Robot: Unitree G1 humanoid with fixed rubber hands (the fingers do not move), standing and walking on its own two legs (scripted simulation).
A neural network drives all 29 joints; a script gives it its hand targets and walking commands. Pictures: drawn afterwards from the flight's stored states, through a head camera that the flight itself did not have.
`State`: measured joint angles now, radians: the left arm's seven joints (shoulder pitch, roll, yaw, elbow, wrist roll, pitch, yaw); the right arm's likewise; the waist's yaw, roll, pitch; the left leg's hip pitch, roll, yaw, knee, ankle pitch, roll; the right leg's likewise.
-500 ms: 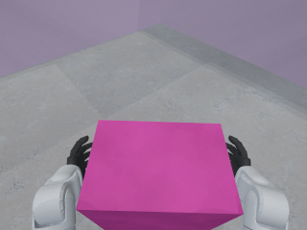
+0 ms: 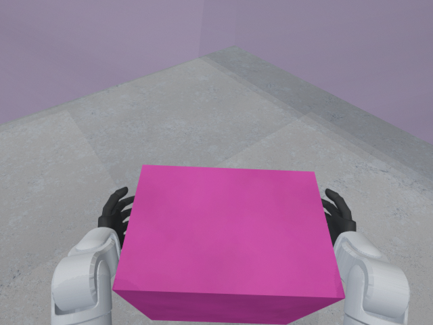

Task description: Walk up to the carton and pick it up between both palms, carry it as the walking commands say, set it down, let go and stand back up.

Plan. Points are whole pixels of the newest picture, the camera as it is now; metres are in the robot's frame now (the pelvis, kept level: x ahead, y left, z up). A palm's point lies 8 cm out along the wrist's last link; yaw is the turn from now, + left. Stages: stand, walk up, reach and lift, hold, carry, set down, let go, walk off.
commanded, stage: carry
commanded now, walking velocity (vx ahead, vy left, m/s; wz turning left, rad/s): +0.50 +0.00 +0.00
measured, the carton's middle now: (223, 254) +0.25 -0.01 +0.02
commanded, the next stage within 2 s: none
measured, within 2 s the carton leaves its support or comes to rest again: neither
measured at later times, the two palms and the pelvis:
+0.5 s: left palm (155, 115) +0.59 +0.16 +0.07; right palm (301, 118) +0.56 -0.21 +0.08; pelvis +0.32 -0.01 +0.01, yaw -3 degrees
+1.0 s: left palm (187, 74) +0.75 +0.08 +0.10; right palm (315, 78) +0.72 -0.29 +0.10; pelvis +0.49 -0.08 +0.01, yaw -2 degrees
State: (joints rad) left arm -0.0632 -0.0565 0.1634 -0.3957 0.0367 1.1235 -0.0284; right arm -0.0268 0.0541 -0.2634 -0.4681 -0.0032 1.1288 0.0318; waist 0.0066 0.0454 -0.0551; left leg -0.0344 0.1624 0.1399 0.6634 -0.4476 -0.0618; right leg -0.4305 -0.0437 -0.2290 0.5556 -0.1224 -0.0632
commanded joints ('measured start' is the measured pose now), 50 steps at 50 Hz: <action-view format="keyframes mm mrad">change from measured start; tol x32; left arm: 1 -392 -722 -685 -143 -281 27 -156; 50 -391 -763 -700 -103 -286 36 -173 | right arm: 1 -426 692 882 -65 291 49 180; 50 -458 722 873 -31 286 46 180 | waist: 1 0 -152 -178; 50 -15 -73 -297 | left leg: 1 -575 -40 -140 573 52 65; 18 -272 -203 206 -295 528 46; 22 429 289 -366 -288 1472 276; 32 93 100 67 -263 1096 159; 38 -238 -39 20 -112 55 14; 50 -185 -19 18 -193 406 -33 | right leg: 1 493 -346 536 -361 -4 -113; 14 515 -182 146 -409 291 -43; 19 497 -110 19 -21 887 49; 22 -82 66 135 581 -405 101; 23 -76 20 234 648 -388 84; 35 300 -34 112 -210 274 107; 37 398 -207 309 -188 534 45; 42 174 -132 240 -254 -27 45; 50 393 -128 193 -58 721 24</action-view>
